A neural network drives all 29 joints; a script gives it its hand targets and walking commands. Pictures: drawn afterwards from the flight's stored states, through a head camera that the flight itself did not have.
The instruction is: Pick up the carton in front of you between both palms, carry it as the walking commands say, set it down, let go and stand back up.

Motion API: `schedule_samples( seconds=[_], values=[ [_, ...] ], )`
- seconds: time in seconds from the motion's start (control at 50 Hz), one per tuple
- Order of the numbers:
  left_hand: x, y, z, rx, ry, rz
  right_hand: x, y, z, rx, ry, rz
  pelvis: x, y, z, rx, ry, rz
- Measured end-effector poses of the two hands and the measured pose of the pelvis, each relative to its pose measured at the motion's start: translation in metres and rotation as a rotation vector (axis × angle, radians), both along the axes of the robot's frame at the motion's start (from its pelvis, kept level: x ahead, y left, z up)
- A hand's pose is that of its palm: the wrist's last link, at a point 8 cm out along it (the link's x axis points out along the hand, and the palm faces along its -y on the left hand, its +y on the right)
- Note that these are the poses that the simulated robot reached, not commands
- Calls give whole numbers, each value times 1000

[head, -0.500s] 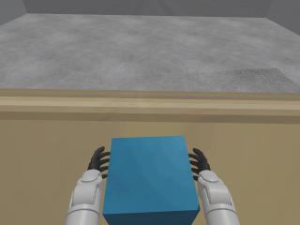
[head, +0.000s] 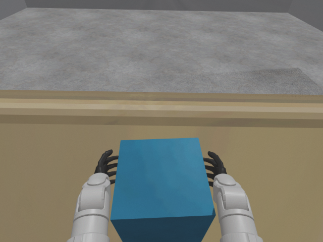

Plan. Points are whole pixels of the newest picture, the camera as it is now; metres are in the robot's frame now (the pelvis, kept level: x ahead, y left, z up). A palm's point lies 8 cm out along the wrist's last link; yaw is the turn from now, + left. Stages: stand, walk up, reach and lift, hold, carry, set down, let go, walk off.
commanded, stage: reach and lift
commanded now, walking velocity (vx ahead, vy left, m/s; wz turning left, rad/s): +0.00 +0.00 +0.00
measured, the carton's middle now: (161, 195) +0.29 +0.00 -0.05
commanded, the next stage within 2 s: hold in 0.48 s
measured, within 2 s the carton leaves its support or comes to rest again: neither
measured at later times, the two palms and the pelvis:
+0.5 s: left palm (101, 175) +0.30 +0.15 +0.04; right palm (220, 176) +0.30 -0.15 +0.04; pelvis +0.01 +0.00 +0.00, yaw +0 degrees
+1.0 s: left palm (99, 174) +0.29 +0.15 +0.06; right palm (222, 175) +0.29 -0.15 +0.05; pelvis +0.00 +0.00 +0.00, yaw +0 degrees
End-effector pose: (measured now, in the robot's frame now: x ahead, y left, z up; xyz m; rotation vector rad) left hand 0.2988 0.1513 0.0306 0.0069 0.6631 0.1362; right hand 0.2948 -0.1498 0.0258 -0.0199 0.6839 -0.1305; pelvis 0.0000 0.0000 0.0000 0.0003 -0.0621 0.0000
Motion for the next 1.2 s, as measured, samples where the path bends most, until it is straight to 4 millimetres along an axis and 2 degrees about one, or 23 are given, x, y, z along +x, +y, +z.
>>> schedule_samples(
  seconds=[0.38, 0.52, 0.66, 0.94, 1.2],
  values=[
    [3, 0, 8, 21, 4, -15, 3, 0, 8, -21, 6, 16, 14, -1, 4, -1, -16, 1],
    [1, 0, 13, 20, -3, -14, 1, 0, 13, -20, -1, 14, 13, 0, 4, -1, -25, 0],
    [-3, 0, 27, 15, -32, -10, -2, 1, 27, -17, -30, 11, 11, 0, 5, -1, -47, 0],
    [-7, 1, 26, 6, -14, -1, -6, 1, 26, -5, -11, 7, 1, 0, 4, -1, -62, 1],
    [-4, 0, 27, 10, -15, -4, -3, 0, 27, -10, -13, 8, 4, -1, 4, -1, -58, 2]
  ],
)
